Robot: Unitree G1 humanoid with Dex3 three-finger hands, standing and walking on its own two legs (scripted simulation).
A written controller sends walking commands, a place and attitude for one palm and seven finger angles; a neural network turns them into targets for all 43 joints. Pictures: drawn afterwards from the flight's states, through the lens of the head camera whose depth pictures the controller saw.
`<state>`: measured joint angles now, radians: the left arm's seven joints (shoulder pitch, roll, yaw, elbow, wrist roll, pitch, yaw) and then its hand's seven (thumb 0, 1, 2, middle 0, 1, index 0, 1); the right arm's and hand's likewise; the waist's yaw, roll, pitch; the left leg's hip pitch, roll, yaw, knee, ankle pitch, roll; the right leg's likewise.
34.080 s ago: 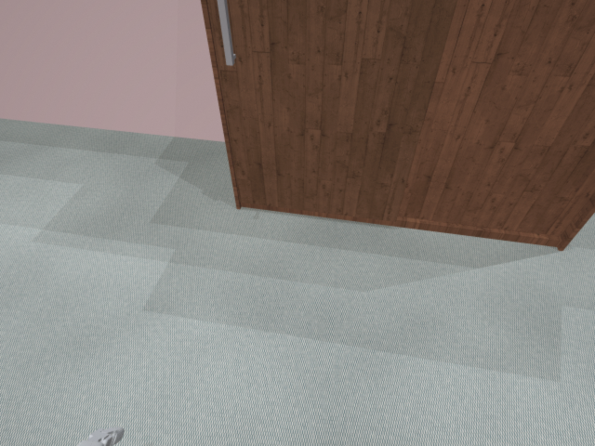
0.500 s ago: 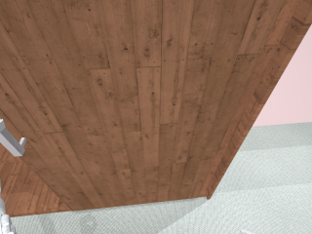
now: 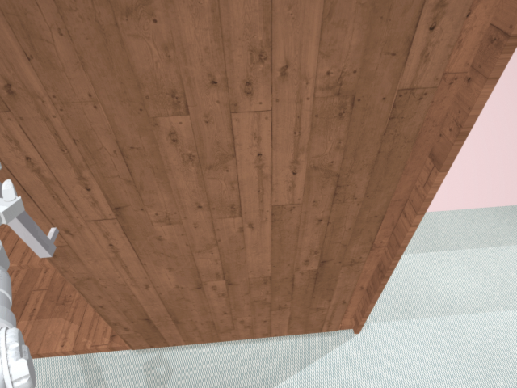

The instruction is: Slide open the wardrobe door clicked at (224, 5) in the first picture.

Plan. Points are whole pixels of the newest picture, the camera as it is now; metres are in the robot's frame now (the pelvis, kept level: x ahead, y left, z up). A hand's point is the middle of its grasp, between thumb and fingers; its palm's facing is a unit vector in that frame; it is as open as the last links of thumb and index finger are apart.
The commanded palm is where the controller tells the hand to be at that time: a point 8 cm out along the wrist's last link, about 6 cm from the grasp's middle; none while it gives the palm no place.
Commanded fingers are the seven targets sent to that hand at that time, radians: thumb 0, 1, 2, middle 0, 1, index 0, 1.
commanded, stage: stop walking and hold the door there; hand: left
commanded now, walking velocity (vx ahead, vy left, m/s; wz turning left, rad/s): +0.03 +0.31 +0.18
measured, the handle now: (4, 189) +0.38 +0.43 +0.13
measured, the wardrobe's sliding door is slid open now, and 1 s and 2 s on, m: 0.66 0.66 0.65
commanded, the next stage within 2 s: loosen the grip on the handle in 1.54 s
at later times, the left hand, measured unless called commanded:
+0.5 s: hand (13, 210) +0.34 +0.40 +0.12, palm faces +0.50 -0.82 -0.27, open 5.7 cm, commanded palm +0.30 +0.43 +0.10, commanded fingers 0.00 0.90 0.90 -0.45 -1.40 -0.45 -1.40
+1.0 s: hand (14, 212) +0.34 +0.40 +0.12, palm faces +0.34 -0.92 -0.19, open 5.8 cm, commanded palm +0.30 +0.43 +0.10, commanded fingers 0.00 0.90 0.90 -0.45 -1.40 -0.45 -1.40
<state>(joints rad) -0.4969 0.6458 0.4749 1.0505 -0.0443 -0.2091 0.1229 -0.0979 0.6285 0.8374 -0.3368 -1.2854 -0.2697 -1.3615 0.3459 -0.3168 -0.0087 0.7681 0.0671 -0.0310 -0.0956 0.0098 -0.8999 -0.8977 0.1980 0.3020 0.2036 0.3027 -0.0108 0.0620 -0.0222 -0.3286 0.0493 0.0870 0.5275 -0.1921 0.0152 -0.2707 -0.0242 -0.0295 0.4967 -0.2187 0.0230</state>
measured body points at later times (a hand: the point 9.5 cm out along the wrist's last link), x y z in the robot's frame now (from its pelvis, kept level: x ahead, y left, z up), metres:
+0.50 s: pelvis -0.04 +0.09 -0.01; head +0.01 +0.06 +0.43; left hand +0.31 +0.44 +0.14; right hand +0.13 -0.14 -0.14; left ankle -0.02 +0.18 -0.70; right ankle -0.02 -0.06 -0.73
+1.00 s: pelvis -0.07 +0.17 -0.01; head +0.01 +0.16 +0.43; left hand +0.31 +0.45 +0.13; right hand +0.09 -0.03 -0.15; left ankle -0.06 +0.31 -0.71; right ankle -0.04 +0.10 -0.73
